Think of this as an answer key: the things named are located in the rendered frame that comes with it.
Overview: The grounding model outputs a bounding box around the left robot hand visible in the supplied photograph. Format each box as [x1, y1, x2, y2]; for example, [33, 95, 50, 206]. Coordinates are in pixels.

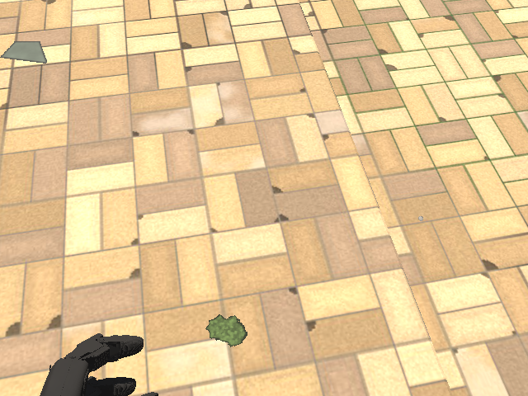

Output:
[40, 333, 158, 396]

